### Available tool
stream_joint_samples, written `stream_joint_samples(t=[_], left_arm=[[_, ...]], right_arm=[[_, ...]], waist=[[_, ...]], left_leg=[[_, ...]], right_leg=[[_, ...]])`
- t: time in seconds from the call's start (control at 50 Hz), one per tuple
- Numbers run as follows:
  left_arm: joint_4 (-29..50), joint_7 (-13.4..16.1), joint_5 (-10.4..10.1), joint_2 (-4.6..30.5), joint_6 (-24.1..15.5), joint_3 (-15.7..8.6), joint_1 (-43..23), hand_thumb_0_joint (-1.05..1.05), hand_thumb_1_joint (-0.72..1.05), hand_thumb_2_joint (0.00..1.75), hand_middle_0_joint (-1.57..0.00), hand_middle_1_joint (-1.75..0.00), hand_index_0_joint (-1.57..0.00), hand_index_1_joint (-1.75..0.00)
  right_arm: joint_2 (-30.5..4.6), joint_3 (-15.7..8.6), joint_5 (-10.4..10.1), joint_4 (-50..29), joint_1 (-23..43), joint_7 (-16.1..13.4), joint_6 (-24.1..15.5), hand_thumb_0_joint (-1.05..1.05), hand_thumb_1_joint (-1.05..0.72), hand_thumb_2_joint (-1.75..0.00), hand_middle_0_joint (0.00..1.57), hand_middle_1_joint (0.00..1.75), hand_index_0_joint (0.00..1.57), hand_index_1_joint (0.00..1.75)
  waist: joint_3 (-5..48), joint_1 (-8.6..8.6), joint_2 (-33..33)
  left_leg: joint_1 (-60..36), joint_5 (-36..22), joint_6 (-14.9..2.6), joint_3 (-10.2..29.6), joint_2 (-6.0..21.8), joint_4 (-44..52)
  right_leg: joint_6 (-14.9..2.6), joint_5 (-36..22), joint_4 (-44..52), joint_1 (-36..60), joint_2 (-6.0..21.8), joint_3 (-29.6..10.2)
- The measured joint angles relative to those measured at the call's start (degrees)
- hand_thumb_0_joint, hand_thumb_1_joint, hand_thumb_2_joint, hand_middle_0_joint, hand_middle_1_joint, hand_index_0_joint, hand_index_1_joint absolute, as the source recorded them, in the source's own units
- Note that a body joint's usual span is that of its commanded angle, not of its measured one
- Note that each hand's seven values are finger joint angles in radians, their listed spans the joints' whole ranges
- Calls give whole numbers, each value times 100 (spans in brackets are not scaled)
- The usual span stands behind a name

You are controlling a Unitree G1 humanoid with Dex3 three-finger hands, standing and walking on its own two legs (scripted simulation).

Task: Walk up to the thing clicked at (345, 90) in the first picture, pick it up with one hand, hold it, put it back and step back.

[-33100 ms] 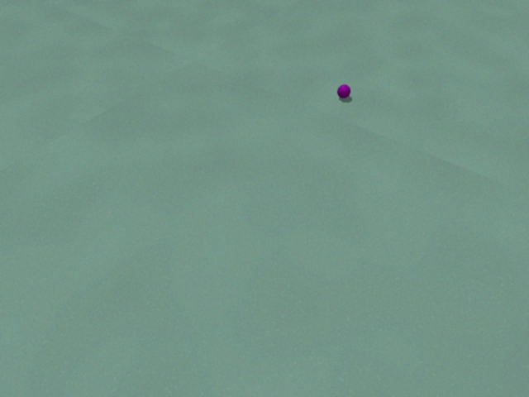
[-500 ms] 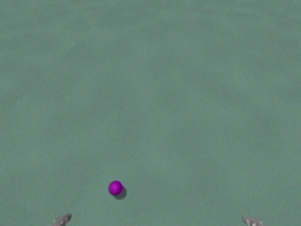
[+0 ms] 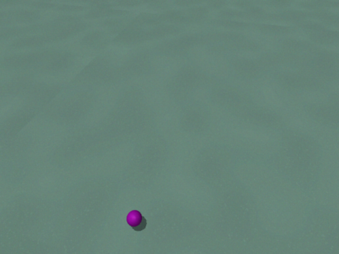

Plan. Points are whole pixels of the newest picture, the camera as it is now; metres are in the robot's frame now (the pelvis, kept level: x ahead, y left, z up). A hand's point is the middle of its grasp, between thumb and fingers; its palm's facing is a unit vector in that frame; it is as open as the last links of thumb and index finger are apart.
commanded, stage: stand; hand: left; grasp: from above
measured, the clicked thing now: (134, 218) +0.44 +0.24 -0.74
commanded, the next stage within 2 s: step back in 1.72 s
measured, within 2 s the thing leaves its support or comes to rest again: neither
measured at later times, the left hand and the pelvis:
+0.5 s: hand out of the picture +0.05 +0.23 -0.16, palm faces +0.02 -0.94 -0.34, open 7.4 cm; pelvis +0.00 -0.01 +0.00, yaw +0 degrees
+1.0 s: hand out of the picture +0.08 +0.23 -0.15, palm faces +0.03 -0.94 -0.34, open 7.4 cm; pelvis +0.01 -0.02 +0.00, yaw +0 degrees
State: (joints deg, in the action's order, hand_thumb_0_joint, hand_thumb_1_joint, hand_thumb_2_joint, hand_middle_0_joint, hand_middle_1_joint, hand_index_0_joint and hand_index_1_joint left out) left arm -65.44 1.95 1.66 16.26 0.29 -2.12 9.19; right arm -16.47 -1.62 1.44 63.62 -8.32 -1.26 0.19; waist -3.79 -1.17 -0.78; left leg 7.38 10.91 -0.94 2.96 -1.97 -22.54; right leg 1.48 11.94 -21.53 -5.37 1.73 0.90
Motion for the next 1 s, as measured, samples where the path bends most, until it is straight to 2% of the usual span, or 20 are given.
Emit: stream_joint_samples(t=[0.36,1.0], left_arm=[[-137,-58,-38,127,-49,23,-201,1,90,89,-20,-30,-21,-30],[-104,-125,-92,179,-78,33,-357,1,90,89,-20,-30,-21,-30]], right_arm=[[-140,61,-18,178,62,48,-5,1,-91,-90,20,30,20,30],[-245,150,-48,185,192,59,-60,1,-91,-90,20,30,20,30]], waist=[[19,68,-9],[49,85,-27]], left_leg=[[-21,-125,66,34,71,179],[-80,-125,144,69,145,323]], right_leg=[[-62,-129,187,27,-69,30],[-139,-110,298,73,-140,62]])
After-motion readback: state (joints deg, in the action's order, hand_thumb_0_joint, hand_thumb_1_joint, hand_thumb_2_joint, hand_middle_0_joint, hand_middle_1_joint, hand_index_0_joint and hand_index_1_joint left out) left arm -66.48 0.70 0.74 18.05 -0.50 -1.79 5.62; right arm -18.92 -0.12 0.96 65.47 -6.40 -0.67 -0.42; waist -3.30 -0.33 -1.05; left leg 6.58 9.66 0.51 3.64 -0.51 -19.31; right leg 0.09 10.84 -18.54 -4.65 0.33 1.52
